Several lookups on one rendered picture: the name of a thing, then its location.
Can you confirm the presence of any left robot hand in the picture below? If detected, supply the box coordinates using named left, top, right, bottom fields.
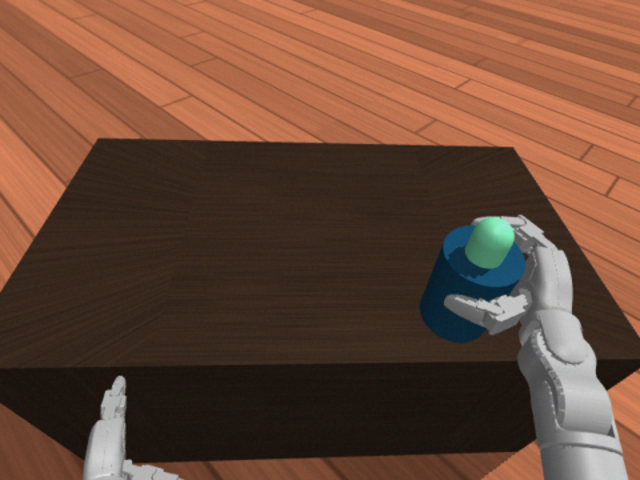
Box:
left=83, top=376, right=185, bottom=480

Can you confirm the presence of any right robot arm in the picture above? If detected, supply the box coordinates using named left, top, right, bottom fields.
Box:
left=517, top=309, right=629, bottom=480

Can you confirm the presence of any bottle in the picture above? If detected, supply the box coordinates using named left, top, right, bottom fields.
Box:
left=420, top=217, right=526, bottom=343

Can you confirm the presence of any right robot hand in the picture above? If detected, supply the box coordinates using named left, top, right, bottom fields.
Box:
left=444, top=215, right=573, bottom=335

